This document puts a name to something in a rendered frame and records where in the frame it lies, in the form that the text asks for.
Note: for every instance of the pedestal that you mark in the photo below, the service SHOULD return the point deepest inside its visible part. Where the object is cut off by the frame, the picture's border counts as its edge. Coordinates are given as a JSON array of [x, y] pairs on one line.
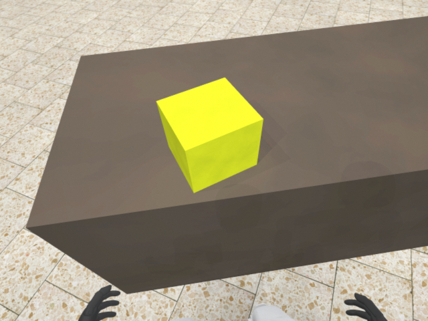
[[342, 168]]

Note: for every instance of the robot right thigh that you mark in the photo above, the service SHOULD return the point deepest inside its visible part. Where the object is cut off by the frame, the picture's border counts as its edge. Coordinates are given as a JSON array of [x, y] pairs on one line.
[[269, 313]]

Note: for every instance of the left robot hand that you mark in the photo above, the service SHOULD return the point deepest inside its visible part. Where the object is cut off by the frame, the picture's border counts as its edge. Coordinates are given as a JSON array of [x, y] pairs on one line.
[[91, 312]]

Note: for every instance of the carton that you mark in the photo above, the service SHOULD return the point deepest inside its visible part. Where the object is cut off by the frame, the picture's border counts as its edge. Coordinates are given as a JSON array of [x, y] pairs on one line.
[[212, 131]]

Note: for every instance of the right robot hand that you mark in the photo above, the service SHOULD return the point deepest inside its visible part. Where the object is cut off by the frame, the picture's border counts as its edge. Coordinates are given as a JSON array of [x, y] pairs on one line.
[[372, 312]]

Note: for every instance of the robot right shin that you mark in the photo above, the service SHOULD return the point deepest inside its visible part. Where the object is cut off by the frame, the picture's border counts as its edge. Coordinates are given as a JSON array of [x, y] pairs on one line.
[[259, 305]]

